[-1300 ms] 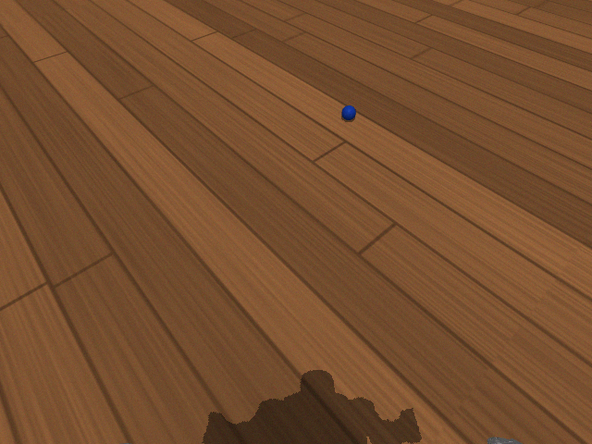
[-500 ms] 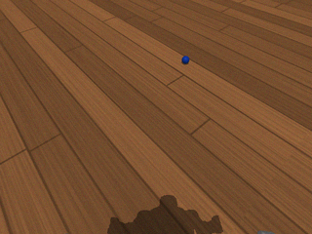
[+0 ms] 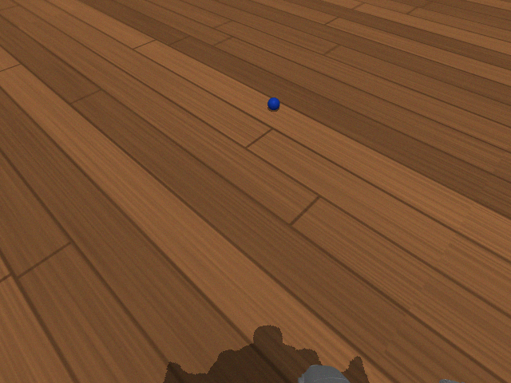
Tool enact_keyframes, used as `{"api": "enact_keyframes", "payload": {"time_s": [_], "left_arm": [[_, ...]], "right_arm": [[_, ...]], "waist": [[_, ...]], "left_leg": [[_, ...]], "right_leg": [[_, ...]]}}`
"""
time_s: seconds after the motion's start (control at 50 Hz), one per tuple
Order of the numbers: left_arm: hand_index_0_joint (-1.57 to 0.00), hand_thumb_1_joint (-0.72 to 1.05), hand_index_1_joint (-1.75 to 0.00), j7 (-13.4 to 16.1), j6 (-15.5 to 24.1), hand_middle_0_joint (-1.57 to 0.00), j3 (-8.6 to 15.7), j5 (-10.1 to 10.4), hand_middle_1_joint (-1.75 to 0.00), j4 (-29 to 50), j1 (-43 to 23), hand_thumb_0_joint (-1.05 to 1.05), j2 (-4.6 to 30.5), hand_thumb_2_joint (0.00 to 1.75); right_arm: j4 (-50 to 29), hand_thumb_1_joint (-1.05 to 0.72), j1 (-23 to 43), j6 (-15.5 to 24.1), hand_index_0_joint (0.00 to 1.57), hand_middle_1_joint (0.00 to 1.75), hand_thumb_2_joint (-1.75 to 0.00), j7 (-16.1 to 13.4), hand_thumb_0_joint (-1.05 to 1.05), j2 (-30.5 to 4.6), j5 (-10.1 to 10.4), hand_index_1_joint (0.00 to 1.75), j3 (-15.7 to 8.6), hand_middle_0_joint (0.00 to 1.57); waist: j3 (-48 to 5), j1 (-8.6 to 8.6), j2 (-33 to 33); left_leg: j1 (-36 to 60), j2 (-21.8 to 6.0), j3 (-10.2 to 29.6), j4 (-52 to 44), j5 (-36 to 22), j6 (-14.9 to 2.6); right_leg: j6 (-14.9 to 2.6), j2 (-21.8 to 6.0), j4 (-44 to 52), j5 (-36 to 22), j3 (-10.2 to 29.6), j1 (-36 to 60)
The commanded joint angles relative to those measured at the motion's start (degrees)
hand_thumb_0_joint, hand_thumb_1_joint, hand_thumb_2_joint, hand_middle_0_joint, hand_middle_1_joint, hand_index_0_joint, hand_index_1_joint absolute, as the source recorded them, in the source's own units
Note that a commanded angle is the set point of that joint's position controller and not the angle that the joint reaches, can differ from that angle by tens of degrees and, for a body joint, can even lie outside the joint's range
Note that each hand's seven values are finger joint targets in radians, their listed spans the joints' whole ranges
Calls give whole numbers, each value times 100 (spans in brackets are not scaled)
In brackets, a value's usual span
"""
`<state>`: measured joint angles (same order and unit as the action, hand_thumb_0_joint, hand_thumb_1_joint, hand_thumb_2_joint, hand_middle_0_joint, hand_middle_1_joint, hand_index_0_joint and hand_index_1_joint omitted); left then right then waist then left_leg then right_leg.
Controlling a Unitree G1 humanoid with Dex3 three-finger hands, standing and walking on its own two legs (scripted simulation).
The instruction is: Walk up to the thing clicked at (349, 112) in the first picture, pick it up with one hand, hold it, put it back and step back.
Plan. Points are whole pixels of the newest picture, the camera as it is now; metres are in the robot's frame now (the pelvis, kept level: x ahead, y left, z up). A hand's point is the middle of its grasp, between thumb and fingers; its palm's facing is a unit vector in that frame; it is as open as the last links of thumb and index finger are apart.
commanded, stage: walk up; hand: left
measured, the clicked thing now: (273, 103) +1.84 -0.14 -0.74
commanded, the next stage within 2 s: none
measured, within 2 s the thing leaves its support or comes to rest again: neither
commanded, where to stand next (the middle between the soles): +1.42 -0.29 m, yaw -12 degrees
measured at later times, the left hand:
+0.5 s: hand (175, 319) +0.25 +0.18 -0.15, palm faces -0.12 -0.93 -0.35, open 7.4 cm
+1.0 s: hand (220, 162) +0.67 +0.11 -0.13, palm faces -0.28 -0.86 -0.43, open 7.4 cm
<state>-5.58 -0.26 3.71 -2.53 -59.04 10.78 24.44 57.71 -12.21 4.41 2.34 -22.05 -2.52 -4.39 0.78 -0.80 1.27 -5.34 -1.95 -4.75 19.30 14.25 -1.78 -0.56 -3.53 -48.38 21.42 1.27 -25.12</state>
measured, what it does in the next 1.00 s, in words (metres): walks ahead: right foot, then left foot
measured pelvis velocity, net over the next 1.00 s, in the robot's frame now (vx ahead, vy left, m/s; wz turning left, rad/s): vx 0.48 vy -0.14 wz -0.22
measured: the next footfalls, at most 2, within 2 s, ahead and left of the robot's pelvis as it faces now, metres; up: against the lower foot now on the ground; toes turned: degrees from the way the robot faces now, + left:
right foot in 0.16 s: +0.17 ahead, -0.20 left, +0.00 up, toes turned -9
left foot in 0.60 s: +0.44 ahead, +0.04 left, +0.00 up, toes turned -3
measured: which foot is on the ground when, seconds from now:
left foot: down 0.00-0.16, up 0.18-0.58, down 0.60-1.00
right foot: up 0.00-0.14, down 0.16-0.62, up 0.64-0.96, down 0.98-1.00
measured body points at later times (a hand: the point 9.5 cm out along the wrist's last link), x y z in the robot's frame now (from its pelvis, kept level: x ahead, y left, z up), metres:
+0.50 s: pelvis +0.20 -0.09 -0.01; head +0.21 -0.10 +0.44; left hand +0.26 +0.22 -0.12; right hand +0.27 -0.42 -0.11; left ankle +0.35 +0.04 -0.71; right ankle +0.13 -0.19 -0.74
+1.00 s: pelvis +0.48 -0.14 -0.03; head +0.49 -0.17 +0.42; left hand +0.68 +0.15 -0.10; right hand +0.42 -0.47 -0.15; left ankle +0.41 +0.03 -0.74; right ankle +0.57 -0.28 -0.75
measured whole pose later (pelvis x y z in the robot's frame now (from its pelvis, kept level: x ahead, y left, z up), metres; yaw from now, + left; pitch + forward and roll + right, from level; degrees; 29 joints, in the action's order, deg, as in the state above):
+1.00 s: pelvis +0.48 -0.14 -0.03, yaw -13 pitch -2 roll +1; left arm -5.0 4.7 3.6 -1.1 -50.1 9.8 26.0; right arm 51.9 -20.4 3.7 3.3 -25.5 -0.5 -3.4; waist 3.4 -2.6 -1.3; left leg -4.8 -7.0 -7.9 38.1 27.8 0.4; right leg -1.9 -3.1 -36.3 8.1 -3.2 -25.8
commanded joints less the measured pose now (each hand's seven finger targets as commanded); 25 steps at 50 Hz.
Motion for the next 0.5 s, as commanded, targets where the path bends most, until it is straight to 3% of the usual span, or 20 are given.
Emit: {"api": "enact_keyframes", "payload": {"time_s": [0.0, 0.06, 0.1, 0.12, 0.14, 0.16, 0.18, 0.2, 0.22, 0.24, 0.28, 0.32, 0.36, 0.44, 0.48], "left_arm": [[-20, 90, -30, -185, 215, -20, 334, 59, -30, 798, -520, 0, 1035, 90], [-20, 90, -30, -184, 229, -20, 400, 67, -30, 723, -315, 0, 1080, 90], [-20, 90, -30, -109, 274, -20, 451, 58, -30, 466, 402, 0, 1126, 90], [-20, 90, -30, -37, 330, -20, 547, 32, -30, 297, 921, 0, 1350, 90], [-20, 90, -30, 104, 395, -20, 721, 5, -30, 174, 1778, 0, 1752, 90], [-20, 90, -30, 189, 457, -20, 741, 32, -30, 402, 1819, 0, 2250, 90], [-20, 90, -30, 179, 455, -20, 704, 140, -30, 647, 1124, 0, 2395, 90], [-20, 90, -30, 201, 460, -20, 668, 225, -30, 829, 541, 0, 2234, 90], [-20, 90, -30, 229, 486, -20, 601, 241, -30, 875, 274, 0, 2003, 90], [-20, 90, -30, 259, 510, -20, 546, 213, -30, 952, 127, 0, 1823, 90], [-20, 90, -30, 249, 560, -20, 458, 241, -30, 951, 184, 0, 1613, 90], [-20, 90, -30, 244, 589, -20, 444, 238, -30, 1074, 191, 0, 1571, 90], [-20, 90, -30, 238, 616, -20, 457, 220, -30, 1150, 305, 0, 1626, 90], [-20, 90, -30, 244, 664, -20, 463, 183, -30, 1226, 528, 0, 1638, 90], [-20, 90, -30, 251, 663, -20, 441, 173, -30, 1251, 498, 0, 1635, 90]], "right_arm": [[-695, -90, 614, 181, 20, 30, -90, -11, 0, -1864, -31, 30, -506, 20], [-705, -90, 777, 141, 20, 30, -90, 25, 0, -1882, -48, 30, -499, 20], [-742, -90, 901, 65, 20, 30, -90, 19, 0, -1804, -31, 30, -470, 20], [-737, -90, 776, 29, 20, 30, -90, 22, 0, -1560, -61, 30, -368, 20], [-772, -90, 529, 0, 20, 30, -90, 39, 0, -1094, -59, 30, -181, 20], [-1074, -90, 641, 19, 20, 30, -90, 63, 0, -921, 103, 30, -65, 20], [-1054, -90, 881, 10, 20, 30, -90, 31, 0, -1521, 77, 30, -222, 20], [-879, -90, 676, 14, 20, 30, -90, 58, 0, -1734, 148, 30, -264, 20], [-714, -90, 447, 11, 20, 30, -90, 99, 0, -1698, 189, 30, -268, 20], [-628, -90, 199, -5, 20, 30, -90, 111, 0, -1635, 200, 30, -248, 20], [-507, -90, -171, -58, 20, 30, -90, 191, 0, -1595, 158, 30, -301, 20], [-659, -90, -78, -92, 20, 30, -90, 264, 0, -1559, 125, 30, -327, 20], [-849, -90, 242, -97, 20, 30, -90, 306, 0, -1492, 84, 30, -346, 20], [-1132, -90, 818, -25, 20, 30, -90, 319, 0, -1334, 69, 30, -331, 20], [-1168, -90, 867, 17, 20, 30, -90, 315, 0, -1269, 82, 30, -338, 20]], "waist": [[212, 65, -1181], [303, 197, -1090], [97, 561, -544], [-131, 785, 317], [-407, 1206, 1863], [-218, 1116, 2457], [324, 819, 1286], [474, 512, 592], [464, 310, 467], [419, 172, 585], [415, 87, 754], [447, 84, 689], [481, 189, 555], [491, 405, 280], [451, 390, 214]], "left_leg": [[-150, -1509, 952, -1252, 2123, -820], [-930, -1328, 429, -864, 2062, -673], [-1463, -1181, 83, 153, 2315, -593], [-2074, -818, -273, 1484, 2100, -475], [-2912, -163, -567, 3715, 1961, -308], [-4039, 395, 8, 4884, 2063, 2], [-3775, -178, 668, 5119, 1554, 74], [-3676, -475, 803, 5083, 996, 56], [-3407, -609, 803, 4810, 589, 40], [-3100, -675, 797, 4440, 479, 25], [-2603, -658, 703, 3985, 171, 91], [-2560, -626, 542, 3358, 98, 209], [-2633, -603, 492, 2855, -22, 297], [-2586, -614, 394, 1954, -526, 306], [-2224, -550, 300, 1670, -673, 257]], "right_leg": [[105, -407, 569, -319, -43, -376], [94, -259, 1047, -694, -442, 719], [31, -74, 1457, -978, -706, 1818], [-10, 117, 1484, -606, -719, 2774], [-230, -141, 2378, 1045, 257, 3564], [-771, -1558, 4096, 2912, 3556, 3172], [-1326, -2168, 4577, 3630, 4548, 2125], [-1288, -1933, 4378, 3263, 3870, 1963], [-1120, -1595, 4156, 2551, 3127, 1771], [-991, -1352, 4021, 2101, 2495, 1580], [-918, -1040, 4014, 1549, 1732, 1149], [-1017, -985, 4051, 1448, 1379, 1007], [-1083, -1007, 4039, 1394, 1314, 1046], [-1060, -969, 3854, 836, 1074, 1401], [-1047, -936, 3692, 401, 886, 1422]]}}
